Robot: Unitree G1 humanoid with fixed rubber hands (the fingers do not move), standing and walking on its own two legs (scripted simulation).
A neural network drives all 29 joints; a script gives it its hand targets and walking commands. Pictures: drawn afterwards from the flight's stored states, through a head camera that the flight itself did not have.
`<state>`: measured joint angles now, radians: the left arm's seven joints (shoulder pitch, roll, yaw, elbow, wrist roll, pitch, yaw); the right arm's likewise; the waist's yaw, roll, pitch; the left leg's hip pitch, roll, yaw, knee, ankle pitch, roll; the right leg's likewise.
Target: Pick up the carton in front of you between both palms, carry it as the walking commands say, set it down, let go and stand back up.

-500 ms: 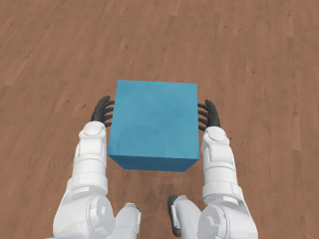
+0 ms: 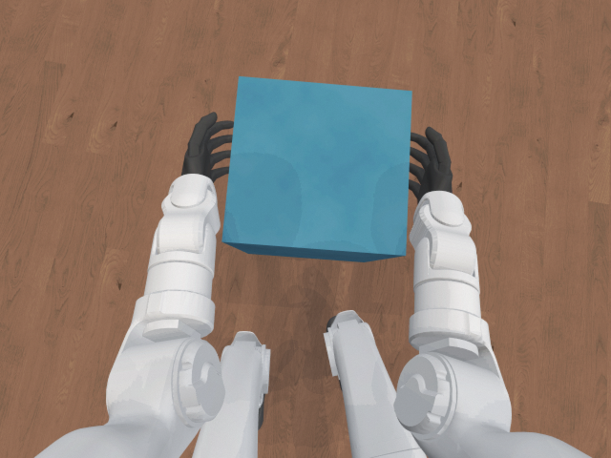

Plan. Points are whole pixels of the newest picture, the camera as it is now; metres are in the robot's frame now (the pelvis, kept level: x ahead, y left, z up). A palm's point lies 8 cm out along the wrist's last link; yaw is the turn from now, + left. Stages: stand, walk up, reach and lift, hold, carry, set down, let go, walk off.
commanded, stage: set down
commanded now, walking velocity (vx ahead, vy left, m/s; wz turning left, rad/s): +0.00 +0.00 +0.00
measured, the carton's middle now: (314, 188) +0.45 -0.06 -0.16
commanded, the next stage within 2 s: none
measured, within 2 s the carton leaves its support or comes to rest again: rests again in 1.46 s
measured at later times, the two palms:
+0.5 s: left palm (242, 174) +0.51 +0.05 -0.23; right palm (415, 200) +0.43 -0.24 -0.23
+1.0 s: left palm (261, 177) +0.55 +0.02 -0.38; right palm (400, 206) +0.45 -0.26 -0.37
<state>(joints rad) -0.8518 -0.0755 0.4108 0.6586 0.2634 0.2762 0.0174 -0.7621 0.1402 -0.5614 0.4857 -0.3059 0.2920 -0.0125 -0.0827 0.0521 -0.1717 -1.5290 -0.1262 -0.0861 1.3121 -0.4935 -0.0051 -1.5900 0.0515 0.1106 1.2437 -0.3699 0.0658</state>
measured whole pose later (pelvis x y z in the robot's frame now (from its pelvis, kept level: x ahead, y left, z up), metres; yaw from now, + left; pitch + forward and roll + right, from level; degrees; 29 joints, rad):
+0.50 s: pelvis -0.04 -0.01 -0.12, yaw +2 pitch +47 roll +2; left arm -1.26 0.09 0.32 0.88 0.19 0.29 0.07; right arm -1.08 0.02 -0.60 0.58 -0.23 0.33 -0.06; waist -0.13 0.06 -0.04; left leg -1.99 -0.17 -0.07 1.75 -0.58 -0.05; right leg -2.06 0.09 0.12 1.68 -0.44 0.08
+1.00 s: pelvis -0.04 -0.01 -0.21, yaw +2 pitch +44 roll +0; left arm -1.62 0.26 0.09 1.07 0.05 0.28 0.11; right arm -1.33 -0.09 -0.61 0.68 -0.13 0.31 -0.08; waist -0.19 0.04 0.29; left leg -2.17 -0.21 -0.07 2.07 -0.65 -0.07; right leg -2.24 0.07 0.08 1.99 -0.51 0.09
